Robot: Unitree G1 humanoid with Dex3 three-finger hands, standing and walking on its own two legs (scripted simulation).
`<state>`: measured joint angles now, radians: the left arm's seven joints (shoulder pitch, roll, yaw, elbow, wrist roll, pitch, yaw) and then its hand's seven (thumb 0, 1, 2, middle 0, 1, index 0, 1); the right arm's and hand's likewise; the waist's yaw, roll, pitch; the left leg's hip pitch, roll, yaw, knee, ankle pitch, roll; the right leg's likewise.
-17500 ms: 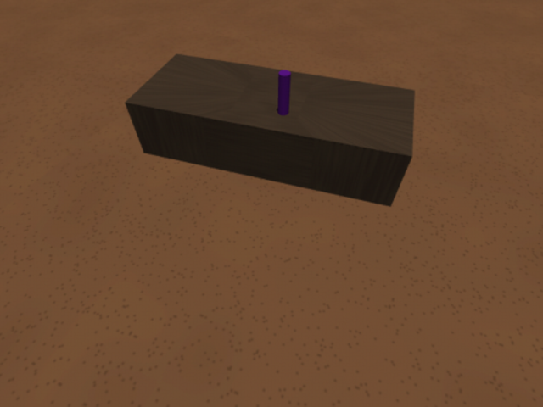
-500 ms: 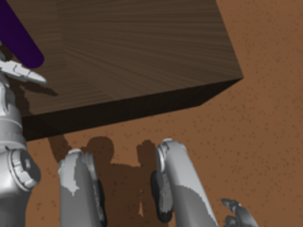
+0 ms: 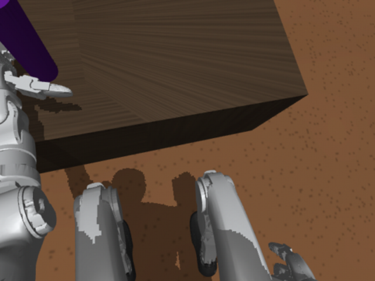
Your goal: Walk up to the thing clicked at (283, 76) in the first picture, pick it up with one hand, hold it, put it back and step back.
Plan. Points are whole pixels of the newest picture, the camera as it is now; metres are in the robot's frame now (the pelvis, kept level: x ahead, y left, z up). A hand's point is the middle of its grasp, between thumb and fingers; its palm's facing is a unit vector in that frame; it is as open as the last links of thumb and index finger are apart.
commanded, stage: close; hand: left
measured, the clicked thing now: (22, 41) +0.56 +0.25 +0.01
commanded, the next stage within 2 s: settle in 0.46 s
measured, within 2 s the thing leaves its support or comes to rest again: leaves its support in 0.90 s
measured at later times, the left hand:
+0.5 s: hand (38, 61) +0.54 +0.24 -0.02, palm faces +0.18 -0.98 -0.02, open 7.5 cm
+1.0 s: hand (30, 56) +0.53 +0.24 +0.01, palm faces +0.18 -0.98 -0.05, open 7.5 cm
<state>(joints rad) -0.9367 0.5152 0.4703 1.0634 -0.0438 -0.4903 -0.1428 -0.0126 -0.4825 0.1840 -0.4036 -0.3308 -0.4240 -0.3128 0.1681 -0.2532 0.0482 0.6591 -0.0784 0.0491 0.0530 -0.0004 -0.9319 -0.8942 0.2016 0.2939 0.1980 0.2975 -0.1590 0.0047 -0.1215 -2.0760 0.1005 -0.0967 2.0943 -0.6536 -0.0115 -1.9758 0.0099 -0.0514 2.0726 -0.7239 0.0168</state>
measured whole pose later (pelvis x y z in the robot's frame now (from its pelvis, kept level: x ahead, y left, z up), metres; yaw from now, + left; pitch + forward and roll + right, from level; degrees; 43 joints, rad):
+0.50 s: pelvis +0.00 +0.00 -0.02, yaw +0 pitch +35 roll -5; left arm -0.98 0.54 0.47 1.09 -0.05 -0.50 -0.15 0.00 0.09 0.65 -0.86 -0.80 -0.91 -0.79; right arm 0.16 -0.27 0.06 0.66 -0.08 0.06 0.06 0.00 -0.90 -0.89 0.20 0.29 0.20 0.30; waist -0.17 0.00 -0.09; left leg -2.13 0.10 -0.11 2.16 -0.65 -0.01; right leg -2.03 0.01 -0.05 2.14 -0.73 0.02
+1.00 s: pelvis +0.00 +0.00 +0.00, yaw +0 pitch +35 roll -6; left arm -0.90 0.52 0.46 0.96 -0.03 -0.39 -0.13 -0.01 -0.09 1.05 -0.84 -1.10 -0.88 -1.09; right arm 0.19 -0.25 0.05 0.65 -0.06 0.08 0.03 0.00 -0.91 -0.89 0.20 0.29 0.20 0.30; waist -0.17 0.01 -0.12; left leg -2.06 0.10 -0.10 2.09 -0.64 -0.01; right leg -1.96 0.01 -0.05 2.06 -0.71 0.02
